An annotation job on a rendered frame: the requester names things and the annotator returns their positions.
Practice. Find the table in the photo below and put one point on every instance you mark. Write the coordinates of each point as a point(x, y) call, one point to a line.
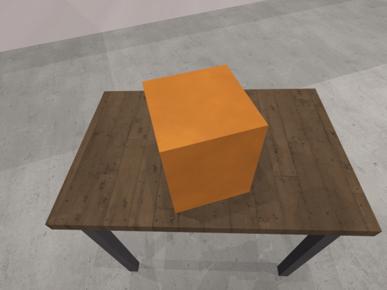
point(303, 182)

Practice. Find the carton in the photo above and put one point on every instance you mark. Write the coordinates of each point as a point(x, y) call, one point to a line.
point(209, 135)

